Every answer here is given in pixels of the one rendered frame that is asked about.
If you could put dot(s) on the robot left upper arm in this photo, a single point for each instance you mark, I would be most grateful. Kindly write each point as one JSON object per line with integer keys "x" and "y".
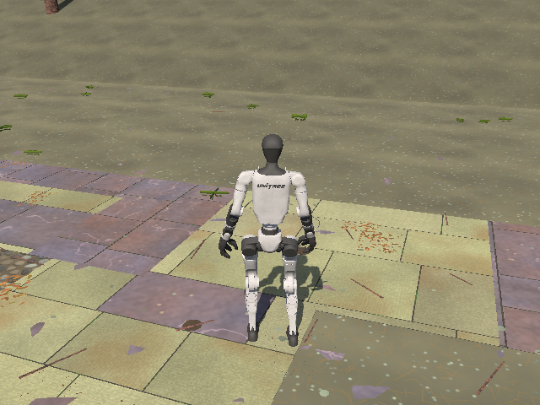
{"x": 244, "y": 178}

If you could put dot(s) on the robot left thigh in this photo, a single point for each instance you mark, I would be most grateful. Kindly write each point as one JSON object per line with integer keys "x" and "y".
{"x": 249, "y": 247}

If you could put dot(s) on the robot right upper arm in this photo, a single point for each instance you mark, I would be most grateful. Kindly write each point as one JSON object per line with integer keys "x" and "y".
{"x": 298, "y": 180}

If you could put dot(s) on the left robot forearm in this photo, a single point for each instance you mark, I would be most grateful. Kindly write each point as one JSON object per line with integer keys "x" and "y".
{"x": 229, "y": 225}

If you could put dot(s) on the right robot hand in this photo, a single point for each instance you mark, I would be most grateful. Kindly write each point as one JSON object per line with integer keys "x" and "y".
{"x": 311, "y": 241}

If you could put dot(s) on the right robot shin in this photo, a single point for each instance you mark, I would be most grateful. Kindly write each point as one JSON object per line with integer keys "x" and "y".
{"x": 292, "y": 308}

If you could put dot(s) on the right robot forearm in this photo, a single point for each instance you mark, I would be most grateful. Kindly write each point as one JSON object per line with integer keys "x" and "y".
{"x": 308, "y": 225}

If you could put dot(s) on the left robot hand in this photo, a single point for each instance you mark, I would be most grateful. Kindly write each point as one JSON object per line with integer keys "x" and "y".
{"x": 223, "y": 245}

